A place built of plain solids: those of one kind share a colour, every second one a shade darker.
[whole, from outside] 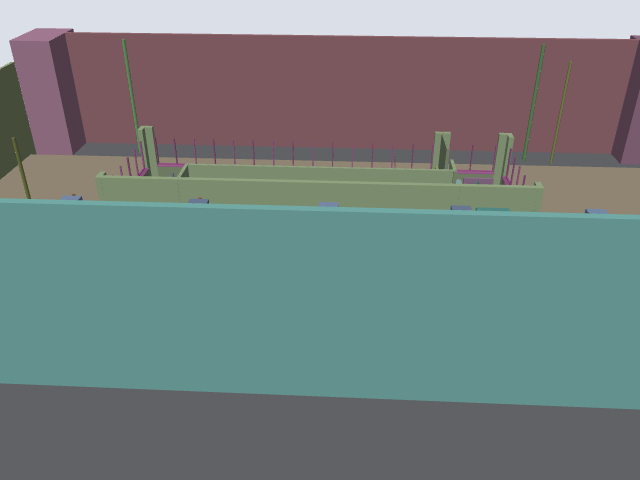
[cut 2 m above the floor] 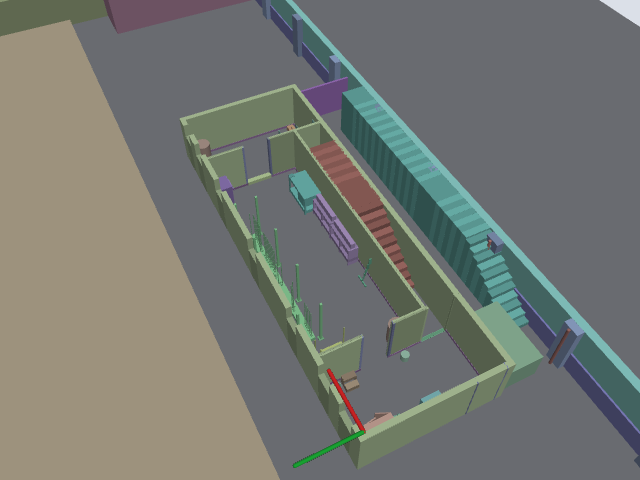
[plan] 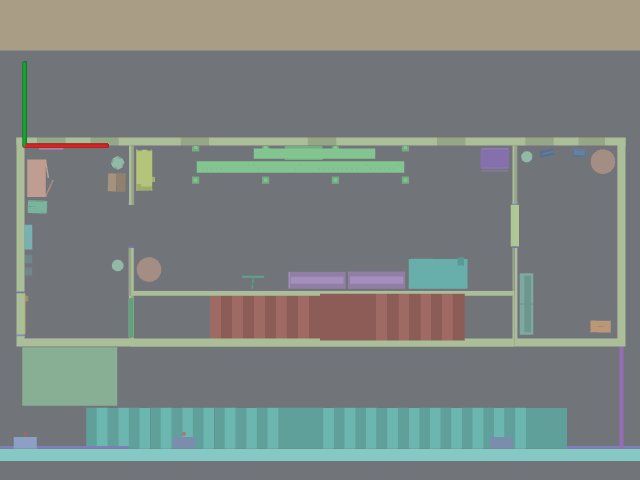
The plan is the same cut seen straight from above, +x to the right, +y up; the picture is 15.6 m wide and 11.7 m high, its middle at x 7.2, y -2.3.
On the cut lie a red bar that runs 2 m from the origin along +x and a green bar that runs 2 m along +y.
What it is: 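A mechanical signal box beside a railway in a town; below a lobby, the locking room and a lamp room, above the operating floor with its lever frame behind one band of glass and beyond a partition the mess room; one straight stair between walls, met straight on from the door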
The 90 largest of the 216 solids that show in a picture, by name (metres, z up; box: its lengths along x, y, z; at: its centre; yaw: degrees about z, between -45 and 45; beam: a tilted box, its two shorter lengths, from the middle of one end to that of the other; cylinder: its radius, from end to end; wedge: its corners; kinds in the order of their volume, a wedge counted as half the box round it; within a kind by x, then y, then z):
{
 "yard_line_bed_1": {"box": [39.2, 10.1, 0.6], "at": [7.53, 7.37, 0.0]},
 "yard_line_abut_1": {"box": [2.41, 3.61, 7.25], "at": [-10.86, 14.92, 3.58]},
 "yard_line_abut_2": {"box": [1.97, 9.12, 7.25], "at": [26.15, -4.18, 3.58]},
 "yard_line_abut_3": {"box": [1.97, 3.06, 7.25], "at": [26.15, 15.2, 3.58]},
 "yard_line_far_1": {"box": [34.82, 0.3, 7.25], "at": [7.75, 15.53, 3.58]},
 "yard_line_near_1": {"box": [34.82, 0.3, 7.25], "at": [7.75, -7.54, 3.58]},
 "yard_line_step_1": {"box": [0.26, 1.0, 1.27], "at": [3.19, -6.89, 0.59]},
 "yard_line_step_2": {"box": [0.26, 1.0, 1.44], "at": [3.45, -6.89, 0.67]},
 "yard_line_step_3": {"box": [0.26, 1.0, 1.62], "at": [3.71, -6.89, 0.76]},
 "yard_line_step_4": {"box": [0.26, 1.0, 1.79], "at": [3.97, -6.89, 0.85]},
 "yard_line_step_5": {"box": [0.26, 1.0, 1.97], "at": [4.23, -6.89, 0.93]},
 "yard_line_step_6": {"box": [0.26, 1.0, 2.14], "at": [4.49, -6.89, 1.02]},
 "yard_line_step_7": {"box": [0.26, 1.0, 2.32], "at": [4.75, -6.89, 1.11]},
 "yard_line_step_8": {"box": [0.26, 1.0, 2.49], "at": [5.01, -6.89, 1.2]},
 "yard_line_step_9": {"box": [0.26, 1.0, 2.67], "at": [5.27, -6.89, 1.28]},
 "yard_line_step_10": {"box": [0.26, 1.0, 2.84], "at": [5.53, -6.89, 1.37]},
 "yard_line_step_11": {"box": [0.26, 1.0, 3.01], "at": [5.79, -6.89, 1.46]},
 "yard_line_step_12": {"box": [0.26, 1.0, 3.19], "at": [6.05, -6.89, 1.54]},
 "yard_line_step_13": {"box": [1.1, 1.0, 3.36], "at": [6.73, -6.89, 1.63]},
 "yard_line_step_14": {"box": [0.26, 1.0, 3.54], "at": [7.41, -6.89, 1.72]},
 "yard_line_step_15": {"box": [0.26, 1.0, 3.71], "at": [7.67, -6.89, 1.81]},
 "yard_line_step_16": {"box": [0.26, 1.0, 3.89], "at": [7.93, -6.89, 1.89]},
 "yard_line_step_17": {"box": [0.26, 1.0, 4.06], "at": [8.19, -6.89, 1.98]},
 "yard_line_step_18": {"box": [0.26, 1.0, 4.23], "at": [8.45, -6.89, 2.07]},
 "yard_line_step_19": {"box": [0.26, 1.0, 4.41], "at": [8.71, -6.89, 2.15]},
 "yard_line_step_20": {"box": [0.26, 1.0, 4.58], "at": [8.97, -6.89, 2.24]},
 "yard_line_step_21": {"box": [0.26, 1.0, 4.76], "at": [9.23, -6.89, 2.33]},
 "yard_line_step_22": {"box": [0.26, 1.0, 4.93], "at": [9.49, -6.89, 2.42]},
 "yard_line_step_23": {"box": [0.26, 1.0, 5.11], "at": [9.75, -6.89, 2.5]},
 "yard_line_step_24": {"box": [0.26, 1.0, 5.28], "at": [10.01, -6.89, 2.59]},
 "yard_line_step_25": {"box": [0.26, 1.0, 5.46], "at": [10.27, -6.89, 2.68]},
 "yard_line_step_26": {"box": [0.26, 1.0, 5.63], "at": [10.53, -6.89, 2.76]},
 "yard_line_step_27": {"box": [0.26, 1.0, 5.8], "at": [10.79, -6.89, 2.85]},
 "yard_line_step_28": {"box": [0.26, 1.0, 5.98], "at": [11.05, -6.89, 2.94]},
 "yard_line_step_29": {"box": [0.26, 1.0, 6.15], "at": [11.31, -6.89, 3.03]},
 "yard_line_step_30": {"box": [0.26, 1.0, 6.33], "at": [11.57, -6.89, 3.11]},
 "yard_line_step_31": {"box": [0.26, 1.0, 6.5], "at": [11.83, -6.89, 3.2]},
 "yard_line_step_32": {"box": [0.26, 1.0, 6.68], "at": [12.09, -6.89, 3.29]},
 "yard_line_step_33": {"box": [1.0, 1.0, 6.85], "at": [12.72, -6.89, 3.38]},
 "wall_1": {"box": [0.2, 0.51, 2.85], "at": [-0.1, -4.65, 5.38]},
 "wall_2": {"box": [0.2, 5.1, 2.75], "at": [-0.1, -2.35, 1.32]},
 "wall_3": {"box": [2.8, 0.2, 2.75], "at": [1.2, -4.8, 1.32]},
 "wall_4": {"box": [2.8, 0.2, 2.85], "at": [1.2, -4.8, 5.38]},
 "wall_5": {"box": [0.61, 0.2, 2.75], "at": [1.3, 0.1, 1.32]},
 "wall_6": {"box": [1.21, 0.2, 2.75], "at": [3.2, 0.1, 1.32]},
 "wall_7": {"box": [2.41, 0.2, 2.75], "at": [5.7, 0.1, 1.32]},
 "wall_8": {"box": [11.36, 0.2, 1.2], "at": [5.97, 0.1, 4.55]},
 "wall_9": {"box": [9.41, 0.06, 2.85], "at": [7.25, -3.57, 5.38]},
 "wall_10": {"box": [9.35, 0.2, 4.25], "at": [7.28, -4.8, 2.08]},
 "wall_11": {"box": [9.35, 0.2, 2.85], "at": [7.28, -4.8, 5.38]},
 "wall_12": {"box": [9.35, 0.06, 4.25], "at": [7.28, -3.63, 2.08]},
 "wall_13": {"box": [9.35, 0.06, 2.85], "at": [7.28, -3.63, 5.38]},
 "wall_14": {"box": [9.35, 0.06, 2.75], "at": [7.28, -3.57, 1.32]},
 "wall_15": {"box": [2.46, 0.2, 2.75], "at": [8.82, 0.1, 1.32]},
 "wall_16": {"box": [1.21, 0.2, 2.75], "at": [11.35, 0.1, 1.32]},
 "wall_17": {"box": [0.61, 0.2, 2.75], "at": [13.2, 0.1, 1.32]},
 "wall_18": {"box": [1.91, 0.2, 1.2], "at": [13.2, 0.1, 4.55]},
 "wall_19": {"box": [2.7, 0.2, 2.75], "at": [13.3, -4.8, 1.32]},
 "wall_20": {"box": [2.7, 0.2, 2.85], "at": [13.3, -4.8, 5.38]},
 "wall_21": {"box": [0.2, 5.1, 2.75], "at": [14.55, -2.35, 1.32]},
 "yard_line_dark_1": {"box": [0.2, 12.74, 6.0], "at": [-12.17, 6.75, 2.95]},
 "yard_line_dark_2": {"box": [0.2, 13.29, 2.86], "at": [27.23, 7.02, 1.38]},
 "stair_1": {"box": [0.29, 1.14, 1.05], "at": [5.73, -4.18, 0.47]},
 "stair_2": {"box": [0.29, 1.14, 1.25], "at": [6.0, -4.18, 0.57]},
 "stair_3": {"box": [0.29, 1.14, 1.45], "at": [6.27, -4.18, 0.68]},
 "stair_4": {"box": [0.29, 1.14, 1.65], "at": [6.54, -4.18, 0.78]},
 "stair_5": {"box": [0.29, 1.14, 1.85], "at": [6.8, -4.18, 0.88]},
 "stair_6": {"box": [0.29, 1.14, 2.05], "at": [7.07, -4.18, 0.97]},
 "stair_7": {"box": [1.1, 1.14, 2.25], "at": [7.75, -4.18, 1.07]},
 "stair_8": {"box": [0.29, 1.14, 2.45], "at": [8.44, -4.18, 1.18]},
 "stair_9": {"box": [0.29, 1.14, 2.65], "at": [8.71, -4.18, 1.27]},
 "stair_10": {"box": [0.29, 1.14, 2.85], "at": [8.98, -4.18, 1.38]},
 "stair_11": {"box": [0.29, 1.14, 3.05], "at": [9.24, -4.18, 1.48]},
 "stair_12": {"box": [0.29, 1.14, 3.25], "at": [9.51, -4.18, 1.57]},
 "stair_13": {"box": [0.29, 1.14, 3.45], "at": [9.78, -4.18, 1.68]},
 "stair_14": {"box": [0.29, 1.14, 3.65], "at": [10.05, -4.18, 1.77]},
 "stair_15": {"box": [0.29, 1.14, 3.85], "at": [10.32, -4.18, 1.88]},
 "stair_16": {"box": [0.29, 1.14, 4.05], "at": [10.58, -4.18, 1.98]},
 "yard_line_near_pier_1": {"box": [0.57, 0.29, 7.25], "at": [-3.85, -7.24, 3.58]},
 "yard_line_near_pier_2": {"box": [0.57, 0.29, 7.25], "at": [0.02, -7.24, 3.58]},
 "yard_line_near_pier_3": {"box": [0.57, 0.29, 7.25], "at": [3.88, -7.24, 3.58]},
 "yard_line_near_pier_4": {"box": [0.57, 0.29, 7.25], "at": [7.75, -7.24, 3.58]},
 "yard_line_near_pier_5": {"box": [0.57, 0.29, 7.25], "at": [11.62, -7.24, 3.58]},
 "yard_line_near_pier_6": {"box": [0.57, 0.29, 7.25], "at": [15.49, -7.24, 3.58]},
 "yard_line_near_pier_7": {"box": [0.57, 0.29, 7.25], "at": [19.36, -7.24, 3.58]},
 "yard_line_near_pier_8": {"box": [0.57, 0.29, 7.25], "at": [23.23, -7.24, 3.58]},
 "yard_line_bunker_1": {"box": [2.32, 1.43, 1.1], "at": [1.1, -5.62, 0.5]},
 "yard_line_near_plinth_1": {"box": [34.82, 0.07, 0.83], "at": [7.75, -7.36, 0.36]},
 "cupboard_steel_low_1": {"box": [0.45, 0.92, 1.05], "at": [0.29, -0.8, 0.47]},
 "yard_line_fence_1": {"box": [0.1, 2.49, 1.65], "at": [14.55, -6.14, 0.78]}
}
